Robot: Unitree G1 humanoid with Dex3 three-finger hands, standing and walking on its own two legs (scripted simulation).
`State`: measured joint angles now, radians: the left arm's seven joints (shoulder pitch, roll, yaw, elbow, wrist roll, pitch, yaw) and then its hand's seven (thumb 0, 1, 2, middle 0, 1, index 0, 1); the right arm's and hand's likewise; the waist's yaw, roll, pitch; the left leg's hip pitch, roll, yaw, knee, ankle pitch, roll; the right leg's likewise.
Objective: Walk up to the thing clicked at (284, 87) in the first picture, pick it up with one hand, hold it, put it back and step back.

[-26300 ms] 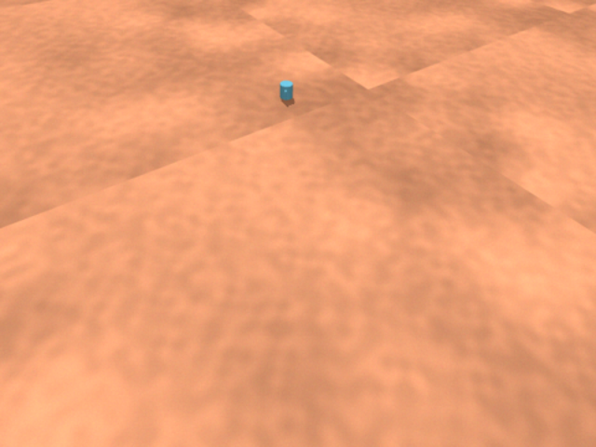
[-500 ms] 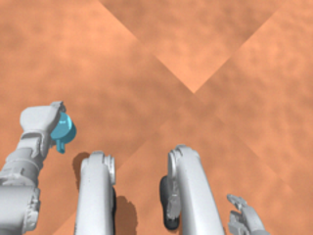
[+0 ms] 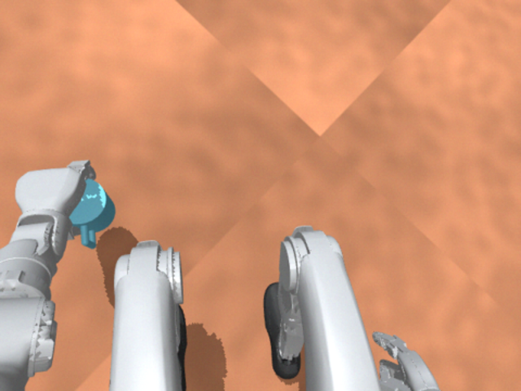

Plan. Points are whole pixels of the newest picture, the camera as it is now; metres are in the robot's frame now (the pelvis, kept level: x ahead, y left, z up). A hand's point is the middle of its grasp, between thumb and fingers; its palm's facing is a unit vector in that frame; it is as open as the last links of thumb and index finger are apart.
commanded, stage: lower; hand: left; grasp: from above
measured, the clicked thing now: (87, 215) +0.39 +0.26 -0.23
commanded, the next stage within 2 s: rest in 0.40 s
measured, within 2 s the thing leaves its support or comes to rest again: rests again in 0.78 s
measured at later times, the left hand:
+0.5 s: hand (82, 218) +0.39 +0.27 -0.24, palm faces -0.47 -0.09 -0.88, open 10.8 cm
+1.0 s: hand (89, 212) +0.41 +0.27 -0.28, palm faces -0.45 -0.12 -0.88, open 10.8 cm
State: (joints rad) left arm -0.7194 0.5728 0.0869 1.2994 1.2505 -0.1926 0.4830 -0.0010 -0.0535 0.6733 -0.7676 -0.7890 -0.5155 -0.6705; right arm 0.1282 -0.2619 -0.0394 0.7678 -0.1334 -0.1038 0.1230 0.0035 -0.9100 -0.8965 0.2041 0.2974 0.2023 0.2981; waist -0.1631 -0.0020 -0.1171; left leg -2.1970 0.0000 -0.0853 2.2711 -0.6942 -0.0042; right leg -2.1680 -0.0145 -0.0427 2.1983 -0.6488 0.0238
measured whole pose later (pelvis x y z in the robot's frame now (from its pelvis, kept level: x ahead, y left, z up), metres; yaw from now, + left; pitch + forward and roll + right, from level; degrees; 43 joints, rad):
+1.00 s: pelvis +0.01 +0.00 -0.07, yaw -3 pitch +32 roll -7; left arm -0.82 0.67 0.20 1.57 1.33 -0.29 0.64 -0.01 -0.05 0.70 -0.75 -0.82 -0.49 -0.69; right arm 0.09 -0.27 0.01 0.85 -0.24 -0.14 0.23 0.00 -0.90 -0.89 0.20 0.30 0.20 0.30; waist -0.21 -0.03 -0.02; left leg -2.34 -0.01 -0.14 2.52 -0.75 -0.02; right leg -2.30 0.00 -0.08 2.42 -0.68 0.03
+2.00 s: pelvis +0.00 +0.00 -0.07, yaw -4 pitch +29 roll -9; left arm -0.85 0.74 0.18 1.69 1.36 -0.31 0.68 0.00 -0.47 1.01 -0.09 -1.09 -0.10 -1.07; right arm 0.10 -0.31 0.06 0.85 -0.28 -0.22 0.32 0.00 -0.89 -0.89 0.20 0.30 0.20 0.30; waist -0.26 -0.05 0.00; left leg -2.34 -0.01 -0.17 2.54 -0.73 -0.01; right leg -2.28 0.00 -0.10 2.41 -0.65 0.04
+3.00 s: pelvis -0.02 +0.00 -0.03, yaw +0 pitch +32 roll -7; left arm -0.91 0.61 0.02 1.49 1.36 -0.23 0.58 0.00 -0.55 1.02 -0.08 -1.02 -0.08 -1.03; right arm 0.05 -0.26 0.00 0.80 -0.16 -0.08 0.14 0.00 -0.92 -0.90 0.20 0.30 0.20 0.30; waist -0.20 -0.03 -0.09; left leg -2.28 -0.02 -0.10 2.35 -0.63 0.00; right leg -2.23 -0.02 -0.05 2.27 -0.59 0.03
